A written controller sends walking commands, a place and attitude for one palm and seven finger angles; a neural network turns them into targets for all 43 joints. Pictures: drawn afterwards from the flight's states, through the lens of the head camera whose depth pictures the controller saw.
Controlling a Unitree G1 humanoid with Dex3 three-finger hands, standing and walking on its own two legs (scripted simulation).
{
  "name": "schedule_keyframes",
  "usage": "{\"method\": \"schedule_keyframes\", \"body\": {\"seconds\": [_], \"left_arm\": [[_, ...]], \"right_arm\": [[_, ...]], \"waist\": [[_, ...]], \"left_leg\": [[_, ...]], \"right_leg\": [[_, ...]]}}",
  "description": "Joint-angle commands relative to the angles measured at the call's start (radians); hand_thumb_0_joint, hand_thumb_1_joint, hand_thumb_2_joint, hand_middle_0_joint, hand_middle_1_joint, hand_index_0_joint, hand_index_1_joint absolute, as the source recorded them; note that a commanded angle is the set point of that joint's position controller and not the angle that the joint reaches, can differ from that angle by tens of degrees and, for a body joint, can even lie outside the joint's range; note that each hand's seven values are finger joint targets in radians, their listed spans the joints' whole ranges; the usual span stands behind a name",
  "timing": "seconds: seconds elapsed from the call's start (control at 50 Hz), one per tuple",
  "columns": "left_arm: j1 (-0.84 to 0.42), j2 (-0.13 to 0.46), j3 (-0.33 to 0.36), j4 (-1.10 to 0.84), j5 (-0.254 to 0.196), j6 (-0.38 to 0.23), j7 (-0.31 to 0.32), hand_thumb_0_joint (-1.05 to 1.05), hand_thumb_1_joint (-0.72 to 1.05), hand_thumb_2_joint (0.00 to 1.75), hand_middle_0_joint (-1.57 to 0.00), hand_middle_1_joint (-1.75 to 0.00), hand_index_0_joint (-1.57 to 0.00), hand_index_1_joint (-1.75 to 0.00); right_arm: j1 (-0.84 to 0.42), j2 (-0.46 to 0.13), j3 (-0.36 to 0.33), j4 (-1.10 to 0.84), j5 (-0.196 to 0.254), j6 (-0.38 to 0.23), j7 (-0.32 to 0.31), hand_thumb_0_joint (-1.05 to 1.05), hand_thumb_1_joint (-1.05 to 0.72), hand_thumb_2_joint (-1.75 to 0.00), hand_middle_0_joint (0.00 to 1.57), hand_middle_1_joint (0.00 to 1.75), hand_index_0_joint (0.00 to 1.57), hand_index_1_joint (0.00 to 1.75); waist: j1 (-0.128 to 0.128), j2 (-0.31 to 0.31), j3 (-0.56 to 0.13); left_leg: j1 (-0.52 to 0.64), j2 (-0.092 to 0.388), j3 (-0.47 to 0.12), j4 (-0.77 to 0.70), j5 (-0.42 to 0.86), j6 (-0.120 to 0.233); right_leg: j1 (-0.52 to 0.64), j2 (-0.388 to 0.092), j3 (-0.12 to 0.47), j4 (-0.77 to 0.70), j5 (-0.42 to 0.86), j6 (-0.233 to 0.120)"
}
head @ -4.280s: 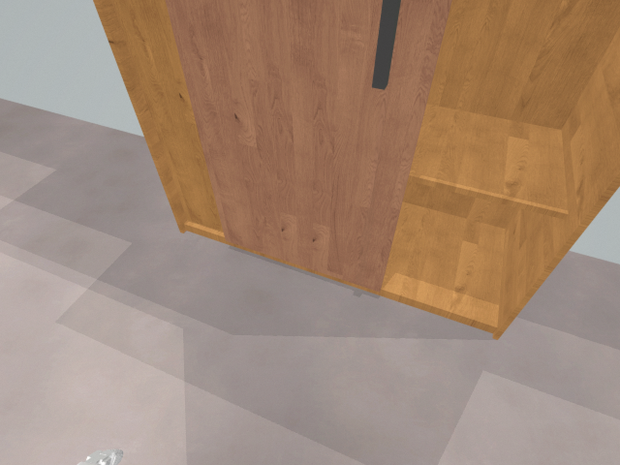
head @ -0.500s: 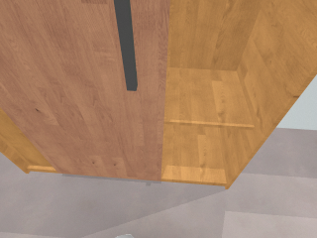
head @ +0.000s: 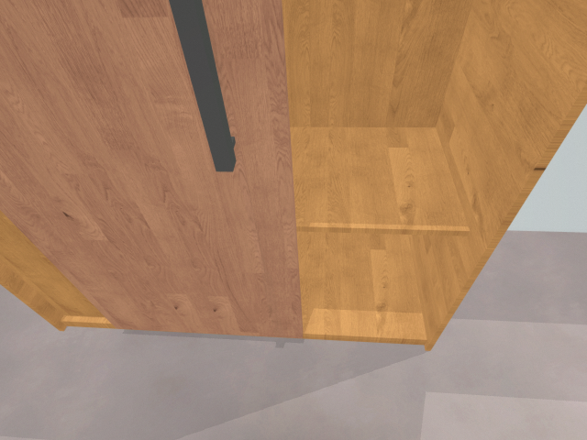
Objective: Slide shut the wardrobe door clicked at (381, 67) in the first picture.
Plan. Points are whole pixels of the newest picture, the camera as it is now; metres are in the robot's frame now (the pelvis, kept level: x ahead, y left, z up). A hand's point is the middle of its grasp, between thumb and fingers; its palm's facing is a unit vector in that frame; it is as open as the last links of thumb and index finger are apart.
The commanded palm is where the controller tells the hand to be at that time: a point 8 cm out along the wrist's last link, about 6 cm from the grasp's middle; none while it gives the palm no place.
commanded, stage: come to a stop and stand still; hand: left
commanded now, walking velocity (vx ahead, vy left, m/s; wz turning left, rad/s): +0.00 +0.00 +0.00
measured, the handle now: (209, 69) +0.52 +0.15 +0.25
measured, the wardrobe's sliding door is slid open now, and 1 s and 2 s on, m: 0.42 0.42 0.42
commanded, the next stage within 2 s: look again from close up in 0.92 s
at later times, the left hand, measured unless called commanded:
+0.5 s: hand out of the picture -0.01 +0.19 -0.17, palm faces +0.03 -0.98 -0.21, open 7.3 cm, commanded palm none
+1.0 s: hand out of the picture +0.00 +0.19 -0.17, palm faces +0.03 -0.98 -0.19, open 7.4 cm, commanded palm none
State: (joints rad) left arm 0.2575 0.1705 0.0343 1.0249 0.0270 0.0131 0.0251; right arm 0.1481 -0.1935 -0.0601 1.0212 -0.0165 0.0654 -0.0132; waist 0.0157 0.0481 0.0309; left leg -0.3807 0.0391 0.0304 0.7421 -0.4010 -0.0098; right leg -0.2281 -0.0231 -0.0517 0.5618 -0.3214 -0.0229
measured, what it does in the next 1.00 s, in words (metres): steps on the spot: left foot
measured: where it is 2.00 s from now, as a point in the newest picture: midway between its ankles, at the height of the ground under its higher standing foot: outside the picture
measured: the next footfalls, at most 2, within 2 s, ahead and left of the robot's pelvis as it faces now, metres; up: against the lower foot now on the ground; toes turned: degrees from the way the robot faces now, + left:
left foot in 0.12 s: +0.03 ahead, +0.13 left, +0.00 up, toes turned +2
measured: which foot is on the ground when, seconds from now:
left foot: up 0.00-0.10, down 0.12-1.00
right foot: down 0.00-1.00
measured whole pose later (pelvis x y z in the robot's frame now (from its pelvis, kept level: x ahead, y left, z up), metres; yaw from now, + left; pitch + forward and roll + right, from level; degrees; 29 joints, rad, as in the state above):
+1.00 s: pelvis +0.00 +0.02 +0.00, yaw +0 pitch -1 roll +1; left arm 0.29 0.14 0.00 1.11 0.01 -0.02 0.02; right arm 0.27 -0.17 0.02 1.11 -0.02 -0.02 -0.02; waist 0.01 0.01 0.03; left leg -0.19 -0.01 0.05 0.47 -0.27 0.02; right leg -0.21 -0.04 -0.04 0.50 -0.28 0.01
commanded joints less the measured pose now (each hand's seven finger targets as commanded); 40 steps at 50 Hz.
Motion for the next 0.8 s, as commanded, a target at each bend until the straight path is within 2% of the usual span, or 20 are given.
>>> {"method": "schedule_keyframes", "body": {"seconds": [0.0,0.04,0.06,0.08,0.1,0.12,0.14,0.16,0.24,0.26,0.28,0.3,0.32,0.36,0.4,0.46,0.48,0.56,0.68,0.78], "left_arm": [[-0.014,0.132,0.016,-0.043,-0.004,-0.022,0.010,0.00,0.90,0.90,-0.20,-0.30,-0.20,-0.30],[0.011,0.131,0.014,-0.022,-0.012,-0.023,0.011,0.00,0.90,0.90,-0.20,-0.30,-0.20,-0.30],[0.012,0.124,0.011,-0.010,-0.017,-0.025,0.011,0.00,0.90,0.90,-0.20,-0.30,-0.20,-0.30],[0.025,0.105,0.004,-0.002,-0.024,-0.027,0.010,0.00,0.90,0.90,-0.20,-0.30,-0.20,-0.30],[0.025,0.091,0.004,0.000,-0.023,-0.024,0.010,0.00,0.90,0.90,-0.20,-0.30,-0.20,-0.30],[0.036,0.082,0.000,0.017,-0.024,-0.024,0.008,0.00,0.90,0.90,-0.20,-0.30,-0.20,-0.30],[0.027,0.088,0.001,0.033,-0.024,-0.021,0.009,0.00,0.90,0.90,-0.20,-0.30,-0.20,-0.30],[0.031,0.094,0.001,0.043,-0.026,-0.021,0.008,0.00,0.90,0.90,-0.20,-0.30,-0.20,-0.30],[0.039,0.085,-0.006,0.071,-0.024,-0.022,0.005,0.00,0.90,0.90,-0.20,-0.30,-0.20,-0.30],[0.141,0.111,-0.013,0.090,-0.006,-0.050,0.050,0.00,0.90,0.90,-0.20,-0.30,-0.20,-0.30],[0.077,0.162,-0.009,0.037,-0.011,-0.062,0.040,0.00,0.90,0.90,-0.20,-0.30,-0.20,-0.30],[0.025,0.175,-0.005,0.014,-0.013,-0.064,0.032,0.00,0.90,0.90,-0.20,-0.30,-0.20,-0.30],[0.010,0.148,-0.006,0.000,-0.011,-0.059,0.026,0.00,0.90,0.90,-0.20,-0.30,-0.20,-0.30],[0.016,0.113,-0.012,-0.006,-0.014,-0.050,0.019,0.00,0.90,0.90,-0.20,-0.30,-0.20,-0.30],[0.030,0.100,-0.012,-0.006,-0.014,-0.041,0.014,0.00,0.90,0.90,-0.20,-0.30,-0.20,-0.30],[0.076,0.074,-0.020,0.009,-0.016,-0.038,0.009,0.00,0.90,0.90,-0.20,-0.30,-0.20,-0.30],[0.080,0.072,-0.021,0.012,-0.015,-0.039,0.009,0.00,0.90,0.90,-0.20,-0.30,-0.20,-0.30],[0.089,0.070,-0.021,0.017,-0.015,-0.038,0.008,0.00,0.90,0.90,-0.20,-0.30,-0.20,-0.30],[0.100,0.075,-0.021,0.034,-0.015,-0.043,0.010,0.00,0.90,0.90,-0.20,-0.30,-0.20,-0.30],[0.096,0.080,-0.021,0.045,-0.015,-0.043,0.010,0.00,0.90,0.90,-0.20,-0.30,-0.20,-0.30]], "right_arm": [[0.059,-0.025,0.004,-0.013,0.009,-0.035,-0.004,0.00,-0.90,-0.90,0.20,0.30,0.20,0.30],[0.083,-0.018,0.016,0.007,0.007,-0.047,-0.010,0.00,-0.90,-0.90,0.20,0.30,0.20,0.30],[0.114,-0.022,0.022,0.025,0.007,-0.058,-0.014,0.00,-0.90,-0.90,0.20,0.30,0.20,0.30],[0.119,-0.041,0.027,0.036,0.005,-0.069,-0.018,0.00,-0.90,-0.90,0.20,0.30,0.20,0.30],[0.110,-0.056,0.029,0.044,0.004,-0.072,-0.021,0.00,-0.90,-0.90,0.20,0.30,0.20,0.30],[0.095,-0.057,0.034,0.055,0.002,-0.077,-0.025,0.00,-0.90,-0.90,0.20,0.30,0.20,0.30],[0.100,-0.051,0.038,0.069,0.004,-0.081,-0.025,0.00,-0.90,-0.90,0.20,0.30,0.20,0.30],[0.101,-0.048,0.041,0.075,0.004,-0.081,-0.025,0.00,-0.90,-0.90,0.20,0.30,0.20,0.30],[0.135,-0.037,0.044,0.092,0.004,-0.076,-0.026,0.00,-0.90,-0.90,0.20,0.30,0.20,0.30],[0.057,-0.071,0.036,0.028,0.012,-0.093,-0.014,0.00,-0.90,-0.90,0.20,0.30,0.20,0.30],[0.154,-0.011,0.042,0.001,0.009,-0.078,-0.006,0.00,-0.90,-0.90,0.20,0.30,0.20,0.30],[0.181,-0.014,0.048,0.005,0.000,-0.065,0.001,0.00,-0.90,-0.90,0.20,0.30,0.20,0.30],[0.211,-0.018,0.046,-0.004,-0.003,-0.072,0.003,0.00,-0.90,-0.90,0.20,0.30,0.20,0.30],[0.227,-0.031,0.050,-0.008,-0.006,-0.082,0.003,0.00,-0.90,-0.90,0.20,0.30,0.20,0.30],[0.231,-0.041,0.053,-0.020,-0.007,-0.087,-0.001,0.00,-0.90,-0.90,0.20,0.30,0.20,0.30],[0.206,-0.060,0.054,-0.030,-0.004,-0.095,-0.006,0.00,-0.90,-0.90,0.20,0.30,0.20,0.30],[0.211,-0.059,0.054,-0.026,-0.003,-0.096,-0.007,0.00,-0.90,-0.90,0.20,0.30,0.20,0.30],[0.212,-0.058,0.057,-0.005,-0.002,-0.099,-0.008,0.00,-0.90,-0.90,0.20,0.30,0.20,0.30],[0.207,-0.058,0.060,0.027,0.001,-0.107,-0.011,0.00,-0.90,-0.90,0.20,0.30,0.20,0.30],[0.196,-0.056,0.060,0.047,0.003,-0.108,-0.013,0.00,-0.90,-0.90,0.20,0.30,0.20,0.30]], "waist": [[-0.025,-0.213,0.018],[-0.021,-0.177,-0.001],[-0.028,-0.138,-0.022],[-0.015,-0.078,-0.032],[0.001,-0.052,-0.023],[0.010,-0.023,-0.017],[0.009,0.054,-0.020],[0.013,0.067,-0.026],[0.003,-0.013,0.013],[0.036,-0.034,0.039],[-0.041,-0.045,-0.045],[-0.042,-0.062,-0.048],[-0.055,-0.059,-0.036],[-0.050,-0.009,0.024],[-0.032,0.015,0.051],[-0.012,-0.019,0.049],[-0.012,-0.049,0.046],[-0.009,-0.062,0.054],[-0.009,-0.060,0.021],[-0.010,-0.054,0.028]], "left_leg": [[0.075,0.008,-0.005,-0.042,0.020,-0.009],[0.150,0.005,-0.005,-0.235,0.118,-0.009],[0.211,0.020,-0.034,-0.331,0.245,-0.002],[0.241,0.066,-0.083,-0.361,0.391,0.012],[0.215,0.098,-0.099,-0.370,0.396,0.019],[0.204,0.099,-0.103,-0.370,0.397,0.025],[0.182,0.096,-0.109,-0.397,0.389,0.027],[0.168,0.093,-0.102,-0.414,0.355,0.024],[0.166,0.065,-0.080,-0.431,0.245,0.012],[0.120,0.056,-0.009,-0.177,0.253,-0.014],[0.120,0.021,-0.022,-0.174,0.061,-0.004],[0.140,0.023,-0.009,-0.170,0.067,0.004],[0.161,0.017,-0.024,-0.190,0.101,0.014],[0.123,0.034,-0.058,-0.259,0.148,0.026],[0.032,0.057,-0.113,-0.336,0.110,0.047],[0.022,0.062,-0.126,-0.377,0.074,0.054],[0.029,0.062,-0.124,-0.382,0.080,0.056],[0.051,0.056,-0.113,-0.394,0.103,0.055],[0.117,0.055,-0.088,-0.381,0.217,0.052],[0.132,0.053,-0.079,-0.382,0.249,0.048]], "right_leg": [[-0.054,-0.192,0.154,-0.246,0.306,-0.126],[-0.021,-0.175,0.156,-0.207,0.319,-0.099],[-0.017,-0.153,0.144,-0.178,0.312,-0.068],[-0.016,-0.106,0.117,-0.163,0.295,-0.031],[0.006,-0.086,0.098,-0.180,0.218,-0.012],[0.014,-0.079,0.097,-0.187,0.219,-0.004],[0.057,-0.079,0.082,-0.184,0.209,0.001],[0.089,-0.077,0.082,-0.191,0.201,0.002],[0.071,-0.085,0.098,-0.249,0.133,-0.004],[0.043,-0.158,0.159,-0.203,0.609,0.020],[0.051,-0.216,0.201,-0.227,0.379,-0.038],[0.008,-0.198,0.173,-0.248,0.121,-0.065],[-0.062,-0.164,0.151,-0.239,-0.042,-0.066],[-0.108,-0.103,0.106,-0.193,-0.108,-0.047],[-0.045,-0.061,0.064,-0.137,-0.074,-0.029],[-0.017,-0.056,0.067,-0.118,-0.011,-0.018],[-0.013,-0.057,0.068,-0.119,0.004,-0.016],[-0.017,-0.067,0.074,-0.127,0.033,-0.013],[-0.001,-0.078,0.081,-0.131,0.118,-0.007],[0.005,-0.082,0.084,-0.140,0.140,-0.006]]}}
